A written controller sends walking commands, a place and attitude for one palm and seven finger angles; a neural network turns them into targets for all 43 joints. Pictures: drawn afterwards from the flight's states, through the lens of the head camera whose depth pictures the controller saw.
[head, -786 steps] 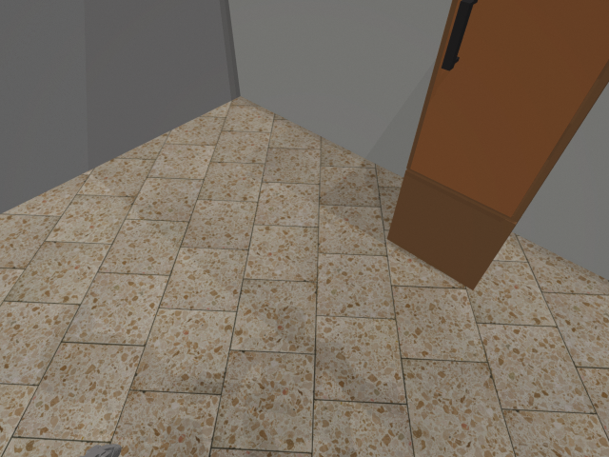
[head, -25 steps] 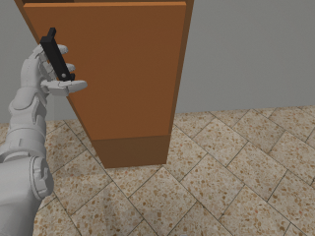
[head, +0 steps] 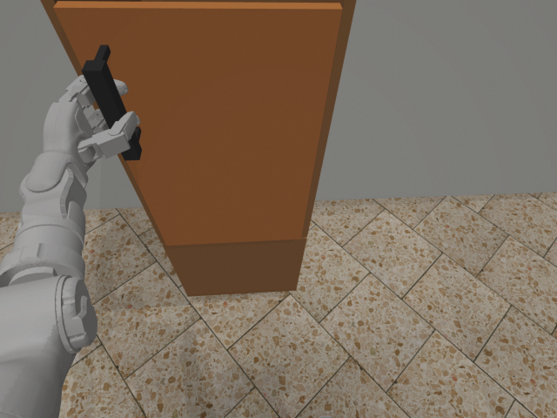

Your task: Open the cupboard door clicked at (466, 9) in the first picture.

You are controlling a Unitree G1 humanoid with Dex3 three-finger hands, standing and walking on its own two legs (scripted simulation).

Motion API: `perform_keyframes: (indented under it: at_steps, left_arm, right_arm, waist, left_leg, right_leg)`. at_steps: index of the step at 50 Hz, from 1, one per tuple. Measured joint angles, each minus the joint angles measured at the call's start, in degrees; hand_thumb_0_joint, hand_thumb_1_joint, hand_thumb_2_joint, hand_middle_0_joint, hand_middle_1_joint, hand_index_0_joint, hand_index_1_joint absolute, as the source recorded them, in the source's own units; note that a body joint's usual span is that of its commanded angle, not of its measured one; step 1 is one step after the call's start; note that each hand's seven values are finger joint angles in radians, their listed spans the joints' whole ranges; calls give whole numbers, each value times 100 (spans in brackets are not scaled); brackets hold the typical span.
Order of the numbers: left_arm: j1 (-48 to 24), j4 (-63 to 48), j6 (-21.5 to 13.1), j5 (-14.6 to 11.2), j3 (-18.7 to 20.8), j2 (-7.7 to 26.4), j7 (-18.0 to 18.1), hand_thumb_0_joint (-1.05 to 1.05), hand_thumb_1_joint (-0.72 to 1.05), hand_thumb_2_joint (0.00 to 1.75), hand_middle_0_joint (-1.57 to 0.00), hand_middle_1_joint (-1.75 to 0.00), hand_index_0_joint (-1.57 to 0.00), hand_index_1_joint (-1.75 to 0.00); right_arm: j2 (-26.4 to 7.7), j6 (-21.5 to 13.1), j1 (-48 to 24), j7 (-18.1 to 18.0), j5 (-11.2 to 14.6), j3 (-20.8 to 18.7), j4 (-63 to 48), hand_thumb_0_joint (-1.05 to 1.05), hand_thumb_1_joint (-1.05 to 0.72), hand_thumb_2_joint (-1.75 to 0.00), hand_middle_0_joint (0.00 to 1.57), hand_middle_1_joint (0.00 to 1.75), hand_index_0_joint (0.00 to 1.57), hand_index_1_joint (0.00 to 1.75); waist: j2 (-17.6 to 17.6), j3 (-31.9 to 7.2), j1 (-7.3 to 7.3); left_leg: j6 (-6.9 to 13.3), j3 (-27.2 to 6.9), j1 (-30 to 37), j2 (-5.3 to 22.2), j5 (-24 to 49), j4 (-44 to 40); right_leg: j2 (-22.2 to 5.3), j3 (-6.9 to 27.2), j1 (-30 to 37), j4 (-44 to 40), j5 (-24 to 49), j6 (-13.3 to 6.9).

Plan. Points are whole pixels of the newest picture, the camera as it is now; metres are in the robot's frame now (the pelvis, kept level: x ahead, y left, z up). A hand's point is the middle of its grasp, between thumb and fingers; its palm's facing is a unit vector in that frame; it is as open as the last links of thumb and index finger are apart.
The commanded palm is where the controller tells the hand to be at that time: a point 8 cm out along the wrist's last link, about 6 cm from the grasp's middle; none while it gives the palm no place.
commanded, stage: pull the door open along its arc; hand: left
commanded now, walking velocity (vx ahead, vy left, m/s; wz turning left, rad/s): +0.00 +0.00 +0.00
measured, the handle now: (119, 106) +0.53 +0.22 +0.14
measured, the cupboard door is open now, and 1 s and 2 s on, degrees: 0 39 45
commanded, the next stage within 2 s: open thumb and fingers to let go in 1.12 s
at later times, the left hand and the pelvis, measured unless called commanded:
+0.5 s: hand (133, 181) +0.39 +0.17 +0.14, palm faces +0.00 -1.00 +0.03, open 6.8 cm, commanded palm +0.33 +0.23 +0.14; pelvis +0.02 +0.00 +0.01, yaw -2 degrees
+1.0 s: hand (201, 240) +0.30 +0.08 +0.15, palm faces +0.40 -0.92 +0.02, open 6.8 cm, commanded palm +0.23 +0.11 +0.14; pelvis +0.01 -0.03 +0.02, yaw +2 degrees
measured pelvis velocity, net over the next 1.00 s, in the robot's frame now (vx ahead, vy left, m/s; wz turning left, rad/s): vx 0.01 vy -0.03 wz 0.04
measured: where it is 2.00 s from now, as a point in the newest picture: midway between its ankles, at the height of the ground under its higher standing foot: outside the picture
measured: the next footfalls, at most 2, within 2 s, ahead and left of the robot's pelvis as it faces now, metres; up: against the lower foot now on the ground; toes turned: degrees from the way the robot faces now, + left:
none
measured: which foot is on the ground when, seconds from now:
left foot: down 0.00-1.00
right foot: down 0.00-1.00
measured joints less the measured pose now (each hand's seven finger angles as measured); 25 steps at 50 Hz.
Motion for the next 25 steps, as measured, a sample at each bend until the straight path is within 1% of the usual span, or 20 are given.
perform_keyframes:
  at_steps: [6, 11, 16, 23, 24, 25]
  left_arm:
    - [63, -89, 34, -19, -47, -55, 139, 0, 60, 80, -30, -132, -31, -132]
    - [543, -626, 118, -159, -20, -206, 190, 1, 64, 79, -29, -132, -28, -131]
    - [1362, -1660, 341, -333, -98, -492, 234, 1, 66, 78, -28, -132, -26, -130]
    - [2914, -3707, 862, -585, -443, -1095, 390, 1, 65, 75, -29, -132, -24, -130]
    - [3111, -4015, 981, -615, -515, -1218, 507, 1, 65, 74, -29, -132, -25, -130]
    - [3288, -4319, 1077, -624, -610, -1364, 728, 1, 65, 74, -29, -132, -25, -129]
  right_arm:
    - [45, -12, 35, 33, -8, 10, -18, 0, -90, -90, 20, 30, 20, 30]
    - [62, 16, 82, 80, 15, -4, -75, 0, -90, -90, 20, 30, 20, 30]
    - [75, 45, 82, 118, 77, -46, -179, 1, -90, -90, 20, 30, 20, 30]
    - [121, -20, -215, 174, 131, -91, -322, 1, -91, -90, 20, 30, 20, 30]
    - [142, -47, -288, 176, 133, -102, -336, 1, -91, -90, 20, 30, 20, 30]
    - [169, -83, -382, 180, 123, -110, -331, 1, -91, -90, 20, 30, 20, 30]
  waist:
    - [24, -16, 7]
    - [58, -63, 44]
    - [94, -97, 138]
    - [147, -124, 336]
    - [146, -132, 385]
    - [139, -126, 434]
  left_leg:
    - [2, 15, 10, -4, 6, -10]
    - [6, 96, 160, 16, -8, -90]
    - [6, 167, 447, 24, -15, -237]
    - [-5, 216, 984, -2, 19, -522]
    - [-9, 221, 1047, -4, 24, -554]
    - [-16, 224, 1105, -4, 29, -580]
  right_leg:
    - [-3, 16, 1, -3, 7, 2]
    - [23, 100, 106, -57, 13, 8]
    - [40, 175, 348, -165, 12, 14]
    - [32, 228, 832, -366, 15, 21]
    - [32, 234, 887, -385, 14, 20]
    - [32, 238, 939, -399, 13, 18]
